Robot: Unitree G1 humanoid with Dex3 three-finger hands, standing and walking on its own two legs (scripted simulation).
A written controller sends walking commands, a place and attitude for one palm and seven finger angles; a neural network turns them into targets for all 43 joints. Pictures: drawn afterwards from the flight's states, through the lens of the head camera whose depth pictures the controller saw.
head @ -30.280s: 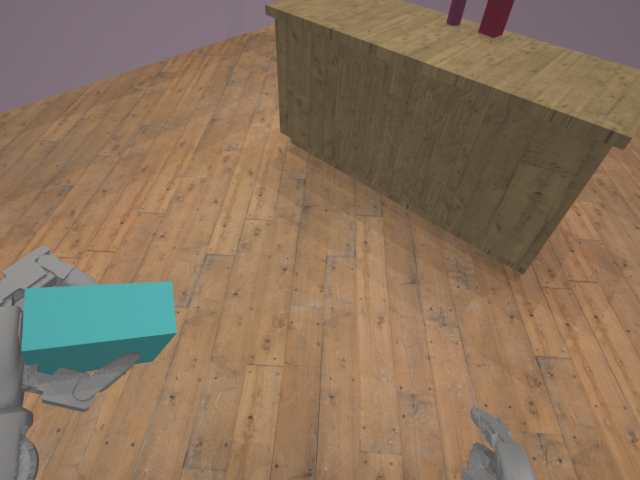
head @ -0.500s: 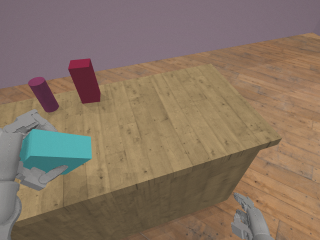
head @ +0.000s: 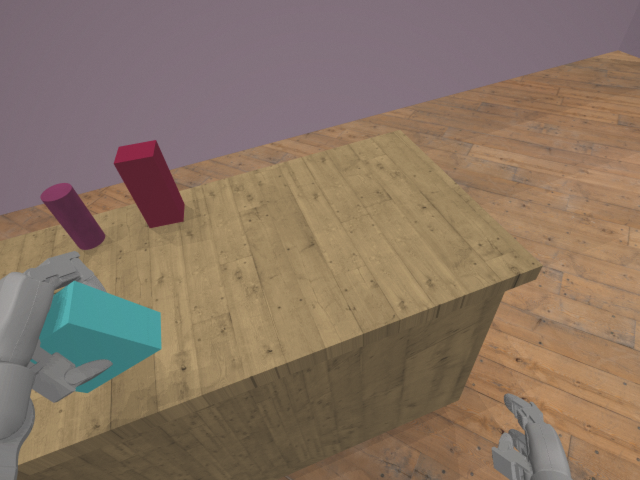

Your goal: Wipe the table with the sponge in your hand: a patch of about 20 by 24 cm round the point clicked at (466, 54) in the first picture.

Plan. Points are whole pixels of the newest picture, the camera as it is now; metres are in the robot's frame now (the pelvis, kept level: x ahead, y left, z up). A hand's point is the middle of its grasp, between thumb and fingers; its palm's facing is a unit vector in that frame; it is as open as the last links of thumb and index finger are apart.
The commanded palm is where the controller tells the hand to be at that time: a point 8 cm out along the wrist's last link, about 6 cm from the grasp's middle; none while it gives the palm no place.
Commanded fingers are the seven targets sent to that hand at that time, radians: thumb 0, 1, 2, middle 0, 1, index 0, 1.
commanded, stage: turn the palm down, sponge in hand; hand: left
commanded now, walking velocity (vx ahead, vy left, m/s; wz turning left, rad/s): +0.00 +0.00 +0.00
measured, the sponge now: (95, 345) +0.21 +0.29 +0.11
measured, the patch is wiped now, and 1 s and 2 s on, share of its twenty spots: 0.00 0.00 0.00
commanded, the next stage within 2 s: move the sponge above the wiping area in 1.22 s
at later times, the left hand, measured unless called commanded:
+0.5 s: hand (69, 326) +0.22 +0.31 +0.13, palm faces +0.12 -0.22 -0.97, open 9.4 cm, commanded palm +0.18 +0.30 +0.20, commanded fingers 0.00 0.10 1.30 -1.20 -1.60 -1.20 -1.60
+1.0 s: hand (65, 322) +0.23 +0.33 +0.12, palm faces +0.01 -0.10 -0.99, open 9.4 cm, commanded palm +0.19 +0.33 +0.20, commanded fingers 0.00 0.10 1.30 -1.20 -1.60 -1.20 -1.60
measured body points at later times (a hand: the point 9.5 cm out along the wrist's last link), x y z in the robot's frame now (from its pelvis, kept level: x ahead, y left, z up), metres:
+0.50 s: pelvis +0.00 +0.02 +0.01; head -0.01 -0.03 +0.45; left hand +0.21 +0.32 +0.18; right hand +0.25 -0.19 -0.07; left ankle +0.00 +0.14 -0.73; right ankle +0.03 -0.04 -0.73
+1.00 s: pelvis +0.00 +0.05 +0.01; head +0.00 +0.01 +0.46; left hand +0.23 +0.33 +0.17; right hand +0.28 -0.13 -0.06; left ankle +0.00 +0.14 -0.73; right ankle +0.03 -0.04 -0.73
